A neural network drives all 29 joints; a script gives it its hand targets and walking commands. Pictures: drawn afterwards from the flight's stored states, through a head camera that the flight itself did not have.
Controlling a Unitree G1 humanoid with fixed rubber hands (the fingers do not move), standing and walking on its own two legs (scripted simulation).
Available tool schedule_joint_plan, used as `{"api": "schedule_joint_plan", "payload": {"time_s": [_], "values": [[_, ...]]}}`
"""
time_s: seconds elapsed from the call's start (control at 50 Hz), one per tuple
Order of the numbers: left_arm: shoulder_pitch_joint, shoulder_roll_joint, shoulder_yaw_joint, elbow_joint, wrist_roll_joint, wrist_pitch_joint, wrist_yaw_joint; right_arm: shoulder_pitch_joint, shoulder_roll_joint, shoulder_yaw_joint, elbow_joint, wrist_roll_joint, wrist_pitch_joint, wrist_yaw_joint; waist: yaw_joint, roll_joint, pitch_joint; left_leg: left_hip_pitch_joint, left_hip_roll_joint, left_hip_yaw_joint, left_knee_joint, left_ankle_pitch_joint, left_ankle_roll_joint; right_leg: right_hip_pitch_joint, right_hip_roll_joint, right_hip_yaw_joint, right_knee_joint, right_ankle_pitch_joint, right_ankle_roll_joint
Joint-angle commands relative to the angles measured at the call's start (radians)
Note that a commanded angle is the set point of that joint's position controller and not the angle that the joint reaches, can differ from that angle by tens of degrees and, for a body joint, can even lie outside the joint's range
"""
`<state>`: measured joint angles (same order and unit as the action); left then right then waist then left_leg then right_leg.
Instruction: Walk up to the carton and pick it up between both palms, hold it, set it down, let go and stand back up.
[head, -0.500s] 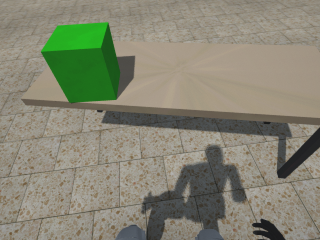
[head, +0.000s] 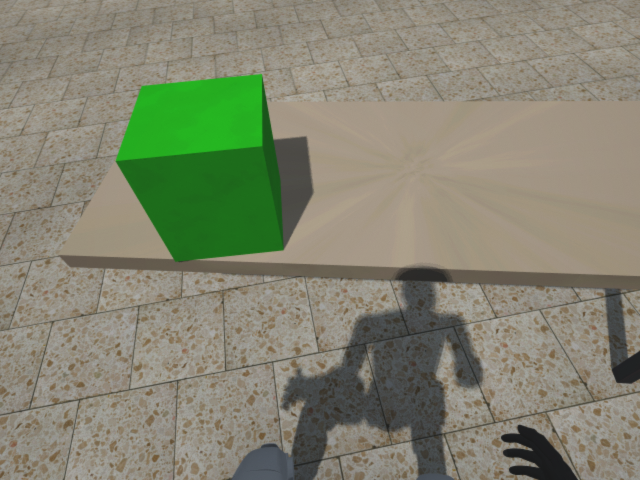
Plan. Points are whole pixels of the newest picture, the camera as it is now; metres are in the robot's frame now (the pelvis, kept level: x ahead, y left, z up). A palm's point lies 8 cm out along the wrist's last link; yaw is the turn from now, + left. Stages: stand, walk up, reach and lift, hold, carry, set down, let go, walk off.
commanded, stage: walk up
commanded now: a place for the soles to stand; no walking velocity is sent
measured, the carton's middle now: (216, 172) +0.61 +0.23 +0.00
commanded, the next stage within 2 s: none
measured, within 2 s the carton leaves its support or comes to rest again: neither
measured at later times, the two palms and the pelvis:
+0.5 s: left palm (81, 398) +0.23 +0.37 -0.07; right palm (459, 462) +0.16 -0.14 -0.09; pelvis +0.08 +0.12 +0.02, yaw -5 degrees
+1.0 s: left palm (77, 399) +0.23 +0.37 -0.07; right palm (466, 465) +0.15 -0.14 -0.07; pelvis +0.08 +0.13 +0.03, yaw -7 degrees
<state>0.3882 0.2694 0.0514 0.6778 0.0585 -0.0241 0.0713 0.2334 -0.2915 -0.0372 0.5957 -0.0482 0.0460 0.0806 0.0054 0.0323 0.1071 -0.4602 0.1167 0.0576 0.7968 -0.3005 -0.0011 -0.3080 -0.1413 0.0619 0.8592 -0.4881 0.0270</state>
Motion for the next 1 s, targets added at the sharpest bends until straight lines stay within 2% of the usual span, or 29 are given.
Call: {"api": "schedule_joint_plan", "payload": {"time_s": [0.0, 0.02, 0.04, 0.08, 0.12, 0.14, 0.16, 0.18, 0.2, 0.22, 0.24, 0.26, 0.28, 0.3, 0.34, 0.36, 0.38, 0.4, 0.42, 0.44, 0.48, 0.5, 0.54, 0.58, 0.62, 0.74, 0.86, 0.92, 0.98], "values": [[-0.028, 0.083, 0.016, -0.151, -0.044, -0.003, 0.015, 0.188, -0.280, -0.084, -0.054, 0.017, -0.020, -0.026, -0.160, 0.323, -0.179, 0.383, 0.283, -0.554, -0.506, -0.162, 0.284, -0.428, 0.194, -0.051, 0.388, -0.234, -0.033], [-0.078, 0.107, 0.026, -0.150, -0.049, 0.001, 0.021, 0.133, -0.254, -0.074, -0.046, 0.028, -0.015, -0.042, -0.145, 0.212, -0.109, 0.304, 0.310, -0.556, -0.518, -0.209, 0.337, -0.439, 0.149, 0.014, 0.501, -0.186, -0.040], [-0.072, 0.108, 0.030, -0.142, -0.051, 0.001, 0.019, 0.097, -0.234, -0.067, -0.039, 0.026, -0.012, -0.054, -0.123, 0.161, -0.069, 0.269, 0.301, -0.493, -0.480, -0.189, 0.339, -0.444, 0.130, 0.015, 0.523, -0.140, -0.043], [-0.004, 0.104, 0.034, -0.105, -0.049, -0.005, 0.011, 0.030, -0.186, -0.045, -0.038, 0.011, -0.006, -0.065, -0.071, 0.132, -0.053, 0.175, 0.252, -0.331, -0.400, -0.083, 0.301, -0.328, 0.092, -0.010, 0.369, -0.101, -0.045], [0.027, 0.080, 0.029, -0.088, -0.049, -0.017, 0.000, 0.002, -0.161, -0.028, -0.035, 0.003, 0.000, -0.061, -0.049, 0.154, -0.074, 0.138, 0.217, -0.232, -0.352, 0.120, 0.276, -0.185, 0.110, -0.089, 0.149, -0.101, -0.040], [0.041, 0.067, 0.023, -0.088, -0.050, -0.023, -0.005, -0.007, -0.158, -0.019, -0.027, 0.008, 0.003, -0.061, -0.030, 0.151, -0.095, 0.112, 0.209, -0.195, -0.316, 0.226, 0.262, -0.093, 0.116, -0.118, 0.038, -0.024, -0.042], [0.058, 0.057, 0.019, -0.090, -0.048, -0.029, -0.009, -0.028, -0.159, -0.009, -0.020, 0.016, 0.006, -0.062, -0.002, 0.128, -0.117, 0.069, 0.200, -0.157, -0.271, 0.277, 0.236, 0.020, 0.120, -0.136, -0.090, 0.109, -0.050], [0.077, 0.062, 0.019, -0.096, -0.043, -0.036, -0.012, -0.051, -0.162, 0.002, -0.015, 0.026, 0.008, -0.060, 0.030, 0.098, -0.134, 0.017, 0.188, -0.131, -0.228, 0.254, 0.195, 0.128, 0.124, -0.126, -0.227, 0.245, -0.065], [0.071, 0.096, 0.024, -0.105, -0.031, -0.042, -0.011, -0.033, -0.135, 0.018, -0.012, 0.034, 0.005, -0.056, 0.038, 0.015, -0.155, -0.047, 0.142, -0.091, -0.148, 0.161, 0.126, 0.214, 0.071, 0.014, -0.327, 0.270, -0.097], [0.044, 0.181, 0.041, -0.125, -0.012, -0.042, -0.005, 0.013, -0.077, 0.038, -0.033, 0.041, 0.003, -0.052, 0.025, -0.172, -0.180, -0.130, 0.033, -0.003, 0.027, -0.047, 0.034, 0.233, -0.156, 0.412, -0.454, 0.169, -0.196], [0.024, 0.232, 0.054, -0.137, -0.026, -0.023, -0.002, -0.018, -0.118, 0.014, -0.030, 0.035, 0.021, -0.065, 0.053, -0.171, -0.141, -0.080, -0.032, -0.046, 0.145, -0.313, 0.000, 0.105, -0.274, 0.555, -0.503, 0.205, -0.318], [0.001, 0.217, 0.055, -0.137, -0.023, -0.017, 0.003, -0.039, -0.136, 0.005, -0.029, 0.027, 0.033, -0.066, 0.051, -0.154, -0.090, -0.105, -0.025, -0.081, 0.234, -0.316, -0.009, 0.093, -0.280, 0.526, -0.483, 0.272, -0.360], [-0.038, 0.204, 0.049, -0.141, -0.019, -0.015, 0.005, -0.036, -0.126, 0.004, -0.028, 0.026, 0.032, -0.065, 0.041, -0.169, -0.068, -0.130, -0.021, -0.091, 0.250, -0.291, -0.016, 0.101, -0.261, 0.455, -0.458, 0.389, -0.358], [-0.076, 0.192, 0.042, -0.151, -0.016, -0.012, 0.004, -0.011, -0.117, 0.002, -0.023, 0.025, 0.026, -0.068, 0.026, -0.177, -0.074, -0.104, -0.012, -0.096, 0.218, -0.260, -0.020, 0.090, -0.228, 0.372, -0.430, 0.464, -0.331], [-0.157, 0.171, 0.025, -0.174, -0.022, -0.004, -0.011, 0.073, -0.098, -0.002, 0.004, 0.030, 0.001, -0.067, -0.023, -0.195, -0.121, 0.069, -0.015, -0.062, -0.037, -0.152, -0.017, 0.041, -0.125, 0.191, -0.331, 0.586, -0.242], [-0.198, 0.170, 0.016, -0.179, -0.030, 0.002, -0.025, 0.121, -0.101, -0.006, 0.016, 0.036, -0.017, -0.063, -0.058, -0.174, -0.143, 0.204, -0.032, -0.035, -0.232, 0.044, -0.005, -0.019, -0.070, 0.108, -0.254, 0.598, -0.181], [-0.171, 0.140, 0.005, -0.180, -0.044, 0.005, -0.040, 0.120, -0.148, -0.021, 0.011, 0.029, -0.034, -0.063, -0.049, -0.065, -0.169, 0.284, 0.001, -0.125, -0.309, 0.207, 0.028, -0.081, -0.001, 0.034, -0.155, 0.503, -0.109], [-0.119, 0.087, -0.012, -0.177, -0.067, 0.008, -0.046, 0.050, -0.216, -0.037, -0.004, 0.035, -0.045, -0.066, -0.009, 0.096, -0.176, 0.235, 0.156, -0.359, -0.392, 0.225, 0.098, -0.114, 0.120, -0.044, -0.063, 0.226, -0.037], [-0.115, 0.096, -0.008, -0.152, -0.066, 0.016, -0.034, 0.035, -0.209, -0.040, -0.004, 0.051, -0.041, -0.069, -0.015, 0.083, -0.141, 0.188, 0.208, -0.391, -0.409, 0.235, 0.154, -0.074, 0.126, -0.038, -0.078, 0.033, -0.027], [-0.135, 0.097, -0.008, -0.141, -0.062, 0.018, -0.031, 0.030, -0.178, -0.028, -0.007, 0.056, -0.041, -0.073, -0.016, 0.062, -0.116, 0.188, 0.196, -0.359, -0.395, 0.297, 0.159, -0.065, 0.121, -0.032, -0.088, 0.044, -0.026], [-0.150, 0.091, -0.011, -0.126, -0.056, 0.005, -0.032, 0.007, -0.169, -0.012, -0.025, 0.056, -0.037, -0.078, -0.002, 0.074, -0.108, 0.199, 0.145, -0.246, -0.356, 0.461, 0.097, -0.012, 0.090, -0.028, -0.205, 0.229, -0.039], [-0.155, 0.100, -0.008, -0.119, -0.048, -0.003, -0.035, 0.013, -0.169, -0.006, -0.028, 0.056, -0.035, -0.077, -0.005, 0.083, -0.128, 0.208, 0.114, -0.192, -0.340, 0.503, 0.065, 0.027, 0.082, -0.020, -0.238, 0.327, -0.047], [-0.180, 0.116, -0.004, -0.106, -0.047, -0.004, -0.041, 0.049, -0.166, -0.005, -0.026, 0.055, -0.035, -0.076, -0.027, 0.071, -0.177, 0.266, 0.078, -0.145, -0.322, 0.558, 0.033, 0.054, 0.080, -0.009, -0.230, 0.427, -0.049], [-0.193, 0.111, -0.005, -0.094, -0.051, 0.003, -0.041, 0.053, -0.168, -0.007, -0.029, 0.056, -0.034, -0.076, -0.029, 0.068, -0.195, 0.307, 0.076, -0.132, -0.322, 0.588, 0.033, 0.053, 0.079, -0.015, -0.235, 0.419, -0.045], [-0.202, 0.109, -0.007, -0.084, -0.052, 0.010, -0.040, 0.045, -0.166, -0.007, -0.039, 0.055, -0.030, -0.076, -0.027, 0.061, -0.189, 0.304, 0.083, -0.130, -0.337, 0.550, 0.039, 0.053, 0.080, -0.022, -0.247, 0.386, -0.043], [-0.215, 0.126, -0.003, -0.054, -0.051, 0.015, -0.045, 0.027, -0.160, -0.005, -0.064, 0.053, -0.027, -0.072, -0.018, 0.035, -0.163, 0.240, 0.067, -0.111, -0.389, 0.329, 0.036, 0.090, 0.063, -0.013, -0.289, 0.372, -0.047], [-0.211, 0.135, 0.001, -0.037, -0.054, 0.009, -0.054, 0.016, -0.156, -0.009, -0.068, 0.052, -0.030, -0.064, -0.012, 0.006, -0.129, 0.189, 0.050, -0.101, -0.422, 0.093, 0.056, 0.091, 0.055, 0.004, -0.319, 0.320, -0.055], [-0.200, 0.141, 0.003, -0.034, -0.054, 0.004, -0.058, 0.022, -0.152, -0.010, -0.063, 0.050, -0.033, -0.061, -0.012, -0.011, -0.120, 0.181, 0.035, -0.089, -0.414, 0.032, 0.064, 0.083, 0.047, 0.021, -0.334, 0.319, -0.062], [-0.191, 0.149, 0.005, -0.036, -0.054, -0.001, -0.061, 0.033, -0.148, -0.011, -0.054, 0.048, -0.035, -0.059, -0.017, -0.032, -0.112, 0.194, 0.021, -0.077, -0.392, 0.026, 0.063, 0.058, 0.037, 0.044, -0.353, 0.327, -0.070]]}}
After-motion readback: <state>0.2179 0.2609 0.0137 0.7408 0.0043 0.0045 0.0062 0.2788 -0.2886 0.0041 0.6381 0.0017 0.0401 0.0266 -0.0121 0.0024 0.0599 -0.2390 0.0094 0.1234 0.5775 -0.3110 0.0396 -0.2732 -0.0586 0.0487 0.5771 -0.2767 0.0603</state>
